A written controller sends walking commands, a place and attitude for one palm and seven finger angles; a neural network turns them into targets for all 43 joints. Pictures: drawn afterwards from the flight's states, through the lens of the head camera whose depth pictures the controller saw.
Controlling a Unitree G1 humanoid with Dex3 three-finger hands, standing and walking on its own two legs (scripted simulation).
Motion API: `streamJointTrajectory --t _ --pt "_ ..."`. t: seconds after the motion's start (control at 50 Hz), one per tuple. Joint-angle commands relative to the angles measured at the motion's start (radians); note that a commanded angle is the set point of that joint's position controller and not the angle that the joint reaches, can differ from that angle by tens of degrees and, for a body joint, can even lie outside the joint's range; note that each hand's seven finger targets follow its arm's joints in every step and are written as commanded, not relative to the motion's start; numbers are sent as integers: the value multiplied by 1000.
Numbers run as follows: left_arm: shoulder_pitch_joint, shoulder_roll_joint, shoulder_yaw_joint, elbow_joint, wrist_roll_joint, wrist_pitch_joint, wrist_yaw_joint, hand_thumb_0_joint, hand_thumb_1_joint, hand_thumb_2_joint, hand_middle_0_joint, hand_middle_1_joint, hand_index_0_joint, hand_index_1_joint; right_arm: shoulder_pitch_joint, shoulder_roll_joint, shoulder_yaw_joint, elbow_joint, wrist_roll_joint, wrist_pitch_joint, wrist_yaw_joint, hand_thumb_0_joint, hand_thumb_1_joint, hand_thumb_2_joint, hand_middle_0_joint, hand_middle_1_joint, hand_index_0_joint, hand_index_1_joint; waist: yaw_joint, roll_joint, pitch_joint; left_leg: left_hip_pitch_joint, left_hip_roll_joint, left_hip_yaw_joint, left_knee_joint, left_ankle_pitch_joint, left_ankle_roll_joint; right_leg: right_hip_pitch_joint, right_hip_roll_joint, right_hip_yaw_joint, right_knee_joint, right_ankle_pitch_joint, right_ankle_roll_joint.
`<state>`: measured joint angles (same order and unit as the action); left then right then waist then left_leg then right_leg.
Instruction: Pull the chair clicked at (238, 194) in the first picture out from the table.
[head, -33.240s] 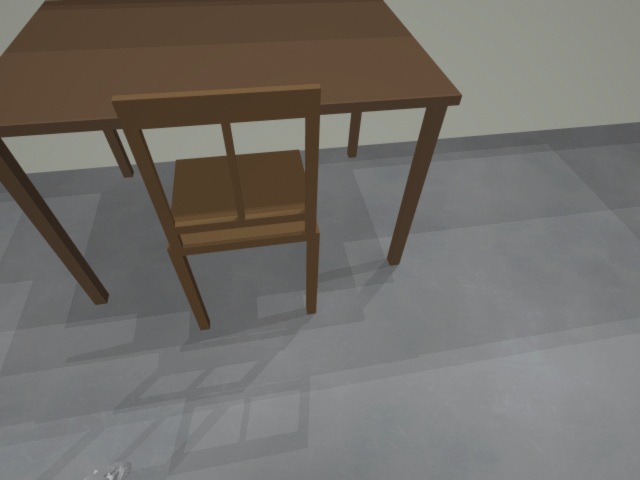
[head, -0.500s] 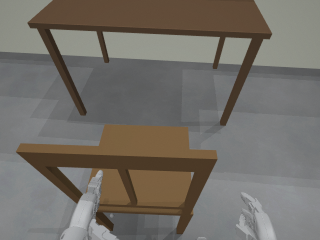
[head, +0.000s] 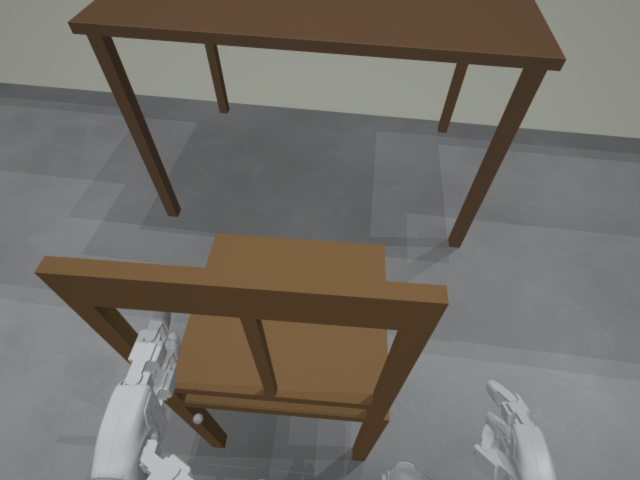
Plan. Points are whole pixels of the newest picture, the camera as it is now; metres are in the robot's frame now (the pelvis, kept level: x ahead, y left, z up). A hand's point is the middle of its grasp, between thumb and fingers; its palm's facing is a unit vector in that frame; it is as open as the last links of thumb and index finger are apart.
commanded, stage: draw the hand back to the body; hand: left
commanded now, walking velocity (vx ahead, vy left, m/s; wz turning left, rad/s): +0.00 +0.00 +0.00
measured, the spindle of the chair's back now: (262, 358) +0.28 +0.10 -0.04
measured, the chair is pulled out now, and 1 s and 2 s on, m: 0.61 0.61 0.61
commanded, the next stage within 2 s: step back with the hand held close in 1.38 s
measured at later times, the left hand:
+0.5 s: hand (137, 423) +0.17 +0.18 +0.09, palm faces +0.01 -0.92 -0.40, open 15.0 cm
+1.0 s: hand (4, 315) +0.21 +0.25 +0.21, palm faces +0.46 -0.77 -0.44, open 9.3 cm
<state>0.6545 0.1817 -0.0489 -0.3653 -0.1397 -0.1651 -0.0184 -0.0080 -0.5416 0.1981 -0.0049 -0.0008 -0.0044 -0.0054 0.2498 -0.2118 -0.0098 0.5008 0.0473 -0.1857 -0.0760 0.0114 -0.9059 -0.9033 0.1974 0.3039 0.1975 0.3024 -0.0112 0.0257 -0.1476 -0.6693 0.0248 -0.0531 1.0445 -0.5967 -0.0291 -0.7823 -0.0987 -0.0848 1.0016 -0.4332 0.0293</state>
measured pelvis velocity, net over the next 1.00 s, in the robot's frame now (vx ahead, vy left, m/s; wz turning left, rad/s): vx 0.02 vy -0.02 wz -0.01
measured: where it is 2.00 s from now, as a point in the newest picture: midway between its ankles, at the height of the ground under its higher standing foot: outside the picture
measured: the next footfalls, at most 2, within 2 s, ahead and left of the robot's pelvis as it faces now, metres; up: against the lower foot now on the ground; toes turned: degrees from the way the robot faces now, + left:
none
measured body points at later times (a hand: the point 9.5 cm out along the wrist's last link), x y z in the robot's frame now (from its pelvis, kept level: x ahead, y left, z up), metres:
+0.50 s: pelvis +0.01 -0.01 +0.04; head +0.02 -0.03 +0.49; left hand +0.17 +0.23 +0.11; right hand +0.19 -0.24 -0.04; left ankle -0.05 +0.14 -0.67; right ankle +0.03 -0.14 -0.67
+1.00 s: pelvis +0.02 -0.02 +0.06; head +0.01 -0.05 +0.51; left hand +0.18 +0.29 +0.23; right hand +0.22 -0.24 -0.02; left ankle -0.05 +0.14 -0.67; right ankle +0.03 -0.14 -0.67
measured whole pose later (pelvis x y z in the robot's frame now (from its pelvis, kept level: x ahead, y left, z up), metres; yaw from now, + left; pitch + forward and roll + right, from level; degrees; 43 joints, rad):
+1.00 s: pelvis +0.02 -0.02 +0.06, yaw -1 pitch -2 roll -1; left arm 0.45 0.34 0.32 -0.36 -0.06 -0.02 0.15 0.01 0.59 0.75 -0.16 -0.23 -0.19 -0.25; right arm 0.15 -0.24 0.01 0.66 0.03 -0.17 -0.10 0.01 -0.91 -0.90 0.20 0.30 0.20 0.30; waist 0.06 0.10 0.02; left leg -0.08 0.05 -0.03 0.48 -0.37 -0.04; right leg -0.22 -0.06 -0.10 0.52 -0.25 0.01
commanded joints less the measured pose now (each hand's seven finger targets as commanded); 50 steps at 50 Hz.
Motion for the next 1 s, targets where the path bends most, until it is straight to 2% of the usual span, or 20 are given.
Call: streamJointTrajectory --t 0.0,0.04,0.08,0.12,0.14,0.18,0.28,0.3,0.32,0.34,0.36,0.5,0.58,0.64,0.74,0.8,0.86,0.92,0.94,0.98 --pt "-2 68 66 -168 -23 -234 -73 0 -550 200 0 0 0 0 -93 -102 -59 -121 2 -56 19 0 -900 -900 200 300 200 300 -6 -9 -107 -78 -27 31 -119 351 11 168 41 -8 -74 208 -47" --pt "61 95 104 -132 -36 -232 -121 0 -550 200 0 0 0 0 -117 -107 -67 -135 11 -47 26 0 -900 -900 200 300 200 300 9 10 -133 -62 -24 39 -135 343 17 215 35 2 -93 205 -48" --pt "14 175 178 -269 -75 -215 -138 0 -550 200 0 0 0 0 -127 -111 -64 -165 19 -45 18 0 -900 -900 200 300 200 300 18 25 -202 -32 -29 38 -155 336 22 282 30 14 -116 197 -46" --pt "-11 207 232 -322 -105 -196 -137 0 -550 200 0 0 0 0 -127 -103 -58 -165 28 -44 2 0 -900 -900 200 300 200 300 16 20 -213 -11 -30 36 -173 340 26 321 30 15 -141 200 -43" --pt "-16 225 267 -314 -114 -186 -127 0 -550 200 0 0 0 0 -125 -100 -56 -154 29 -44 -5 0 -900 -900 200 300 200 300 19 35 -205 -1 -29 32 -179 347 26 327 33 13 -152 203 -45" --pt "-4 175 258 -282 -135 -166 -124 0 -550 200 0 0 0 0 -118 -91 -52 -140 35 -50 -12 0 -900 -900 200 300 200 300 6 3 -163 24 -26 28 -199 360 24 318 37 -8 -169 226 -39" --pt "-73 228 342 -319 -186 -174 -110 0 -369 287 -25 -37 -25 -37 -117 -93 -37 -108 40 -92 -30 0 -900 -900 200 300 200 300 14 4 -136 77 -23 18 -244 374 21 366 43 -12 -223 231 -38" --pt "0 425 388 -291 33 -35 41 0 -332 305 -30 -45 -30 -45 -104 -98 -25 -115 5 -61 -49 0 -900 -900 200 300 200 300 97 84 -187 141 23 21 -311 401 16 469 9 15 -248 236 -68" --pt "1 306 311 -401 44 31 95 0 -296 322 -35 -53 -35 -53 -94 -80 -11 -146 0 -57 -51 0 -900 -900 200 300 200 300 61 127 -133 165 15 27 -335 411 14 472 3 -1 -274 256 -62" --pt "-27 339 341 -430 53 65 130 0 -260 340 -40 -60 -40 -60 -94 -81 -10 -136 5 -61 -54 0 -900 -900 200 300 200 300 63 136 -140 175 17 19 -343 422 8 495 4 -6 -286 258 -64" --pt "-10 294 307 -414 70 87 151 0 -224 357 -45 -68 -45 -68 -98 -76 -5 -124 -4 -62 -57 0 -900 -900 200 300 200 300 53 161 -95 198 20 28 -350 448 10 498 3 -14 -293 285 -65" --pt "-99 371 395 -387 85 143 213 0 30 480 -80 -120 -80 -120 -123 -88 10 -77 -14 -64 -70 0 -900 -900 200 300 200 300 65 90 -6 303 25 31 -465 483 11 599 19 -25 -390 341 -64" --pt "-152 404 438 -410 89 138 224 0 175 550 -100 -150 -100 -150 -131 -95 15 -45 -16 -89 -64 0 -900 -900 200 300 200 300 72 144 -4 381 23 40 -514 542 12 645 15 -15 -429 398 -65" --pt "-191 397 447 -397 91 130 224 0 284 603 -115 -173 -115 -173 -141 -101 11 -21 -15 -106 -58 0 -900 -900 200 300 200 300 68 132 8 421 17 49 -534 573 15 666 17 -5 -473 434 -61" --pt "-177 288 408 -215 93 119 206 0 465 690 -140 -210 -140 -210 -167 -111 -7 17 -18 -97 -43 0 -900 -900 200 300 200 300 59 -10 92 450 22 59 -577 562 28 665 19 -2 -524 445 -47" --pt "-170 281 431 -100 93 112 195 0 574 743 -155 -233 -155 -233 -179 -115 -19 26 -15 -49 -37 0 -900 -900 200 300 200 300 61 -126 134 444 29 69 -589 523 41 665 15 0 -542 429 -34" --pt "-227 309 462 -132 89 89 187 0 682 795 -170 -255 -170 -255 -197 -113 -16 15 -13 -26 -32 0 -900 -900 200 300 200 300 71 -62 136 450 24 66 -613 500 46 674 10 9 -565 386 -38" --pt "-287 398 541 -237 84 60 197 0 791 848 -185 -278 -185 -278 -206 -115 -17 5 -19 -31 -32 0 -900 -900 200 300 200 300 83 1 59 489 21 64 -623 518 46 714 6 13 -564 400 -40" --pt "-330 443 578 -297 83 52 201 0 827 865 -190 -285 -190 -285 -216 -118 -14 4 -18 -40 -33 0 -900 -900 200 300 200 300 82 90 34 502 18 64 -627 509 42 726 2 23 -568 388 -43" --pt "-307 446 598 -320 82 41 211 0 900 900 -200 -300 -200 -300 -202 -105 -10 9 -23 -54 -33 0 -900 -900 200 300 200 300 89 105 26 519 19 61 -628 562 39 739 4 14 -563 438 -51"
